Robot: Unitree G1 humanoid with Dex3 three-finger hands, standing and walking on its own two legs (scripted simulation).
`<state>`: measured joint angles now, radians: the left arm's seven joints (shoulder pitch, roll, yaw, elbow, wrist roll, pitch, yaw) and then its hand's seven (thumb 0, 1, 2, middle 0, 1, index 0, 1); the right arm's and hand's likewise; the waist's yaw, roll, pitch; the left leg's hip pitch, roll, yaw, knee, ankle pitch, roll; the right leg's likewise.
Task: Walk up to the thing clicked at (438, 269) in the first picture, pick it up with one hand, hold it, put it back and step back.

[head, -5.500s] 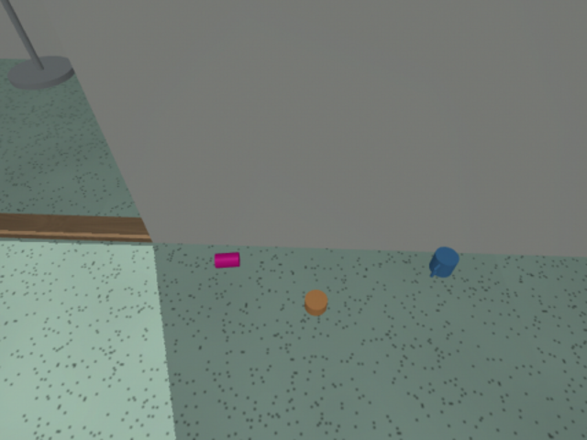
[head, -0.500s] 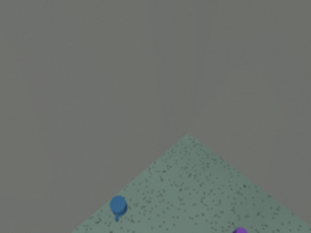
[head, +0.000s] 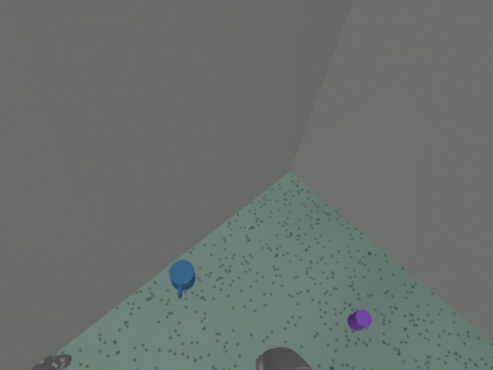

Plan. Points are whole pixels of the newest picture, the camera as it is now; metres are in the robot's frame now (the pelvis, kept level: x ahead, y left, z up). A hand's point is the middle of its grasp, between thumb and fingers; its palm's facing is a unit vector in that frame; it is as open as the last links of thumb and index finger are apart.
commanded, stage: walk up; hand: left
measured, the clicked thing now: (182, 280) +0.46 +0.18 -0.72
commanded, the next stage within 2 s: none
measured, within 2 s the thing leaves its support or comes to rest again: neither
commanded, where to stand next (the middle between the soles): +0.10 -0.05 m, yaw -1 degrees
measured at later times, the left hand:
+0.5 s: hand (135, 369) +0.14 +0.17 -0.12, palm faces -0.05 -0.90 -0.43, open 7.4 cm
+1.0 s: hand out of the picture +0.09 +0.24 -0.16, palm faces +0.02 -0.92 -0.39, open 7.4 cm
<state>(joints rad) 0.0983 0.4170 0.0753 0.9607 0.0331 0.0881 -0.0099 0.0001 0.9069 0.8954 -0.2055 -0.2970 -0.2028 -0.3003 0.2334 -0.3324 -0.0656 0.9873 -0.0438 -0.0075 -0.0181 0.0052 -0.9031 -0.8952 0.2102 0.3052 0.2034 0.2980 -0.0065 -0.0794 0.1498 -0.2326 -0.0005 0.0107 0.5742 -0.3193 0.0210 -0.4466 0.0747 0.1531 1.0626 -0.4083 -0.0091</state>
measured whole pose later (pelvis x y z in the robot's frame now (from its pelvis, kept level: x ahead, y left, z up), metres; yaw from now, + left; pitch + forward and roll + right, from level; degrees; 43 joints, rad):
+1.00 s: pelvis +0.02 -0.03 -0.01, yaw +1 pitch -2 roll -1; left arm 0.17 0.41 0.04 0.93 -0.01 0.01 0.03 0.00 0.91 0.90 -0.21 -0.30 -0.20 -0.30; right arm 0.15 -0.36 -0.04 0.87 -0.03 0.02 0.01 0.00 -0.91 -0.90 0.21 0.30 0.20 0.30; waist 0.01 -0.03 0.14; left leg -0.31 0.00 -0.03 0.65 -0.31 0.01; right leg -0.36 -0.01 0.05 0.92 -0.52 -0.02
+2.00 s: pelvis +0.05 -0.07 +0.00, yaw -3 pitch -3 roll +2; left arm 0.12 0.32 0.01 0.95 0.00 -0.02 0.03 0.00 0.90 0.89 -0.21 -0.30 -0.21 -0.30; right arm 0.13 -0.40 -0.03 0.96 0.00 0.05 -0.02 0.00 -0.91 -0.90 0.20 0.30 0.20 0.30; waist 0.00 0.05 0.19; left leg -0.37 -0.03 -0.08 0.85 -0.42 0.01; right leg -0.21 0.00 -0.02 0.56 -0.31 -0.05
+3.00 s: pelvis +0.01 -0.02 -0.01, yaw -5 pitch -4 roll +0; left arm 0.24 0.49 0.11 0.88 0.03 0.11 -0.05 0.00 0.91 0.90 -0.20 -0.30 -0.20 -0.30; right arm 0.26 -0.39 -0.07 0.91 -0.03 -0.05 -0.06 0.00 -0.90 -0.90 0.21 0.31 0.20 0.30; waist 0.01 -0.13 0.15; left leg -0.34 0.07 0.04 0.61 -0.20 -0.02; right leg -0.47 0.02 0.20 1.16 -0.40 0.00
